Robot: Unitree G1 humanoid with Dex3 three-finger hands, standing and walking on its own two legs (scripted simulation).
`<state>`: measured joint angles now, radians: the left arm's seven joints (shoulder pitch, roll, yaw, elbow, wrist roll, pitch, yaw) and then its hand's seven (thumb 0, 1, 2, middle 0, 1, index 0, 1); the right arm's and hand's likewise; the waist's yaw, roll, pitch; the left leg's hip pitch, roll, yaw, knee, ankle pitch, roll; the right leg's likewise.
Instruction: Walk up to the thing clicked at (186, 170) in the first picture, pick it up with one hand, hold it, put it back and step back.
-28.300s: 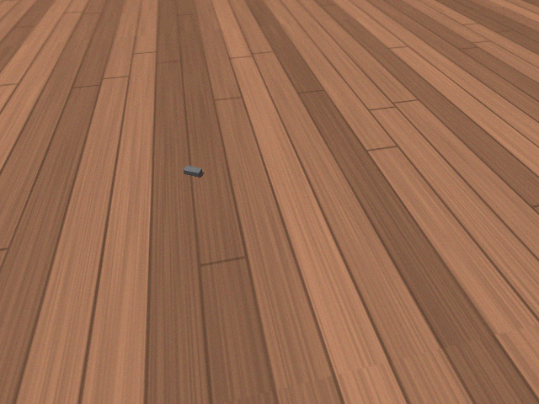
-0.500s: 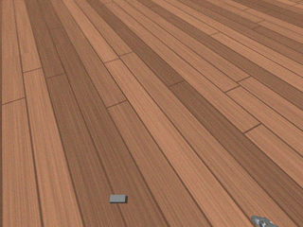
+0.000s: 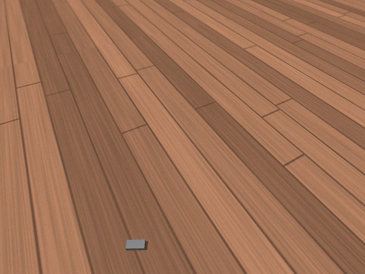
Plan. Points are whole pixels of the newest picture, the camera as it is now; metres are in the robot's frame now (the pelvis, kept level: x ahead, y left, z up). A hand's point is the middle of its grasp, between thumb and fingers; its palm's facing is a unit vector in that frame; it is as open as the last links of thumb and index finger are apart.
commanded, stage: walk up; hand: left
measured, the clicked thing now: (135, 244) +0.43 +0.23 -0.76
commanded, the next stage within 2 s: none
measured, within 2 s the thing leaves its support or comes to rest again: neither
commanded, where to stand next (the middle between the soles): +0.03 +0.00 m, yaw -2 degrees
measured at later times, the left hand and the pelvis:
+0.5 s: hand out of the picture +0.09 +0.26 -0.15, palm faces -0.02 -0.93 -0.38, open 7.4 cm; pelvis +0.01 +0.00 +0.00, yaw +0 degrees
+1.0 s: hand out of the picture -0.02 +0.26 -0.15, palm faces -0.01 -0.87 -0.49, open 7.4 cm; pelvis -0.05 -0.02 -0.02, yaw +1 degrees
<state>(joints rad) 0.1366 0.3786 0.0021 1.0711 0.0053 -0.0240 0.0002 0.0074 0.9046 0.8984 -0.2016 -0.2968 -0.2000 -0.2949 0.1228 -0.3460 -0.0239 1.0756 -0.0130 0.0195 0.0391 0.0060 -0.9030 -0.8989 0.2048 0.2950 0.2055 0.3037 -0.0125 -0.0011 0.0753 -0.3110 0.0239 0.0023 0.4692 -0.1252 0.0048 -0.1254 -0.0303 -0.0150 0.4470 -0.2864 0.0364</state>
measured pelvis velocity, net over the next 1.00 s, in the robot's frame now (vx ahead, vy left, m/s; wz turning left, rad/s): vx -0.05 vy -0.02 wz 0.01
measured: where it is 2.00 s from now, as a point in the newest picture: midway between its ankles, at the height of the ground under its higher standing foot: outside the picture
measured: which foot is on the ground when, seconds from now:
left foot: down 0.00-0.88, up 0.90-1.00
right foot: down 0.00-1.00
